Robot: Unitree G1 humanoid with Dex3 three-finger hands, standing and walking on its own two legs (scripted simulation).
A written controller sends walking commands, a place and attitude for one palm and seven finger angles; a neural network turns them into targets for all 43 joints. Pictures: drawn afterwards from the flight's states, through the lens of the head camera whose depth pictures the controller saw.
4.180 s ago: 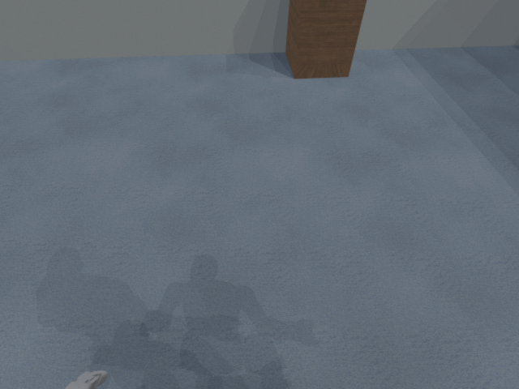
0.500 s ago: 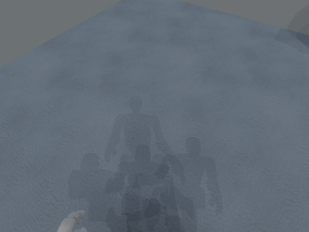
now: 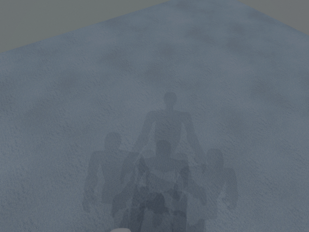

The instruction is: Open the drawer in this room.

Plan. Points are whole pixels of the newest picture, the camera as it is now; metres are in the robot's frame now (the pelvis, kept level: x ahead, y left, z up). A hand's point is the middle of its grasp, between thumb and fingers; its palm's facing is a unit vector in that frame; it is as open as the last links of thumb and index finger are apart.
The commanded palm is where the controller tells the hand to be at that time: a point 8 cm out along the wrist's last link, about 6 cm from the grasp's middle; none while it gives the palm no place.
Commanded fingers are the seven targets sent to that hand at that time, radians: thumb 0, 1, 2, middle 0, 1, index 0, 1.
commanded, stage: turn or walk to find it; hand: left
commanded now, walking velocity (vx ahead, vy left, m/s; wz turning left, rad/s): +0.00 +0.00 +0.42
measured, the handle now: out of the picture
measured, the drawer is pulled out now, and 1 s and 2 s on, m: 0.00 0.00 0.00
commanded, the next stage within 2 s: none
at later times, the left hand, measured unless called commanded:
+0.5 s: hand out of the picture +0.08 +0.23 -0.14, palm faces +0.15 -0.96 -0.24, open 7.4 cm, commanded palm none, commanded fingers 0.00 0.90 0.90 -0.20 -0.30 -0.20 -0.30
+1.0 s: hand out of the picture -0.06 +0.18 -0.15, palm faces +0.40 -0.88 -0.25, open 7.4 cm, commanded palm none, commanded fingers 0.00 0.90 0.90 -0.20 -0.30 -0.20 -0.30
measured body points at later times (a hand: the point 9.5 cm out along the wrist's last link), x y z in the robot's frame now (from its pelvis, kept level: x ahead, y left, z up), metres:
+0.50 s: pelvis -0.01 +0.02 +0.02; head +0.02 +0.03 +0.47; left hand +0.07 +0.29 -0.12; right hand +0.06 -0.22 -0.13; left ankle -0.01 +0.10 -0.73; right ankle +0.00 -0.14 -0.68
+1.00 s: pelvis -0.03 -0.01 +0.01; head +0.01 -0.01 +0.46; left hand -0.09 +0.23 -0.13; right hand +0.12 -0.24 -0.14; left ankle -0.11 +0.12 -0.68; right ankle -0.01 -0.12 -0.73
